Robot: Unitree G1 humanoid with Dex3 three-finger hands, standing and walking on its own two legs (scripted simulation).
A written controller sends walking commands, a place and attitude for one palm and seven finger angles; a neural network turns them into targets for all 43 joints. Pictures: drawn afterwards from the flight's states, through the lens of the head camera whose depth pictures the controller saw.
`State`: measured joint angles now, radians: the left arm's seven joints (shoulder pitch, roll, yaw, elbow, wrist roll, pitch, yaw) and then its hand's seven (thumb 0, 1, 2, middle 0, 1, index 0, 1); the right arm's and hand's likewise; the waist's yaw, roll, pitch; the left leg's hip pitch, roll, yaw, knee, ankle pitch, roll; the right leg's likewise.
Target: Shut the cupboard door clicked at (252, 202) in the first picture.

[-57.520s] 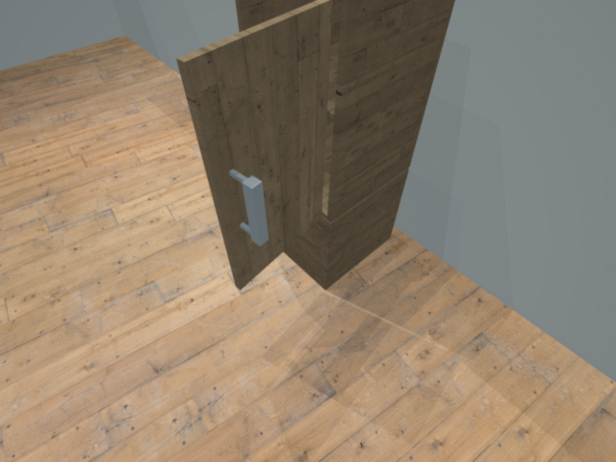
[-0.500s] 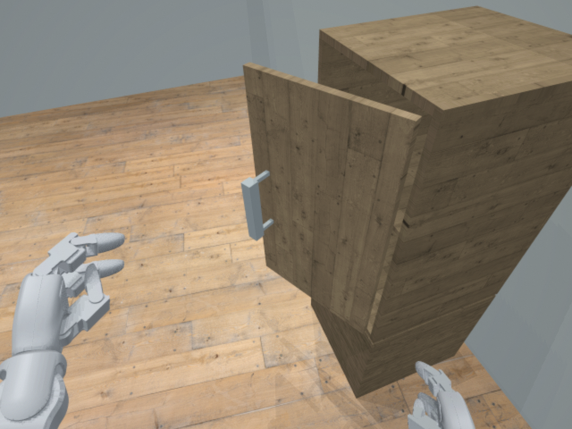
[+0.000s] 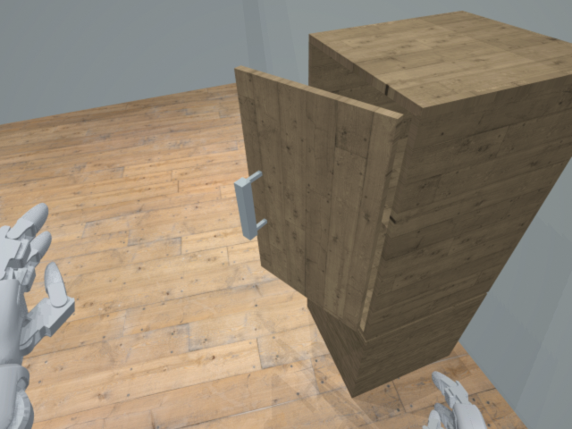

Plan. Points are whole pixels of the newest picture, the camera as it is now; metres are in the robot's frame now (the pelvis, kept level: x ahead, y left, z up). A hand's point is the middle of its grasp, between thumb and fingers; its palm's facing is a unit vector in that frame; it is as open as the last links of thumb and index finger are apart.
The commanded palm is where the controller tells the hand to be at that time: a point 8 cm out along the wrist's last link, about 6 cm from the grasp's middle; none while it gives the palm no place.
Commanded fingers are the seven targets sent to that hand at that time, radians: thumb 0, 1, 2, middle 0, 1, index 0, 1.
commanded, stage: step back with the hand held close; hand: left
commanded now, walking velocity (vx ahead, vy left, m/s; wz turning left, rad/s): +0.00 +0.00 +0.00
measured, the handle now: (253, 205) +0.61 +0.16 -0.06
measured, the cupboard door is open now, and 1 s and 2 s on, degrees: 28 28 28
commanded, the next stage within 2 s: stop stepping back and stand still in 1.68 s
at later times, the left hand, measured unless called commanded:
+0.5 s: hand (44, 302) +0.18 +0.29 +0.17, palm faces +0.40 -0.77 -0.50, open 7.4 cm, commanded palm +0.12 +0.32 +0.18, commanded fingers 0.00 0.90 0.90 -0.20 -0.30 -0.20 -0.30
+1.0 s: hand (3, 367) +0.11 +0.28 +0.17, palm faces +0.48 -0.78 -0.40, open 7.4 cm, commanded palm +0.05 +0.32 +0.18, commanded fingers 0.00 0.90 0.90 -0.20 -0.30 -0.20 -0.30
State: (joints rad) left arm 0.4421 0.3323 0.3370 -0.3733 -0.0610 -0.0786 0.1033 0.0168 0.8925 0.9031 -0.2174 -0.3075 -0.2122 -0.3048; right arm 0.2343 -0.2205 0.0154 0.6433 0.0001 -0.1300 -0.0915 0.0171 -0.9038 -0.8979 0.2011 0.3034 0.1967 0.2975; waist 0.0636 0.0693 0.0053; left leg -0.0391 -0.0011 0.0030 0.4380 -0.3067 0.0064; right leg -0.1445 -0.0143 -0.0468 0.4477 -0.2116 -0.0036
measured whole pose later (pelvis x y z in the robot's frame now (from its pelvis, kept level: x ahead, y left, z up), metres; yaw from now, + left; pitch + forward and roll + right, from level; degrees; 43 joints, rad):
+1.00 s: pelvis -0.09 +0.02 -0.02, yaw +0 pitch -1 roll -1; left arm 0.47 0.38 0.44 -0.50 -0.02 -0.25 0.16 0.01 0.89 0.90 -0.21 -0.30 -0.21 -0.30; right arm 0.25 -0.23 -0.01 0.58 -0.01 -0.03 -0.07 0.02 -0.90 -0.90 0.20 0.30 0.20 0.30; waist -0.01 -0.02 0.00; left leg -0.41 -0.02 0.02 0.71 -0.33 0.04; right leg -0.45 -0.03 -0.03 0.59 -0.13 0.01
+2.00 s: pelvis -0.26 +0.04 -0.01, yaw -3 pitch +0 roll -2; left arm 0.47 0.47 0.47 -0.47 -0.07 -0.19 0.14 0.01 0.89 0.90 -0.21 -0.30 -0.21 -0.30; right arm 0.20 -0.16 0.02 0.61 -0.01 -0.10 -0.08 0.02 -0.90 -0.90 0.20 0.30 0.20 0.30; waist -0.06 -0.03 -0.03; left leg -0.40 0.01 0.06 0.46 -0.09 0.03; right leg -0.26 0.04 0.00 0.62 -0.48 -0.01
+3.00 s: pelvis -0.28 +0.07 -0.01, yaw +0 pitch +0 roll -1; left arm 0.30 0.20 0.03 0.86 0.01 0.04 0.02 -0.05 1.01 0.90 -0.21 -0.30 -0.20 -0.30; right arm 0.25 -0.18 0.02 0.93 -0.03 0.02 -0.02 0.01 -0.91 -0.90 0.20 0.30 0.20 0.30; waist 0.00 -0.07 0.04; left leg -0.26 0.02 0.04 0.54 -0.27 0.01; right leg -0.21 0.00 -0.09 0.51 -0.30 -0.02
